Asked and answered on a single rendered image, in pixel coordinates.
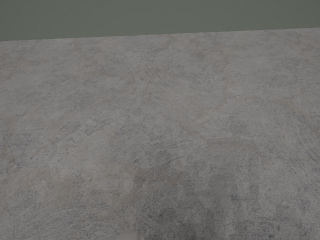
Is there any robot left thigh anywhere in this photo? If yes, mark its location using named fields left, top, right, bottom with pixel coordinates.
left=116, top=230, right=145, bottom=240

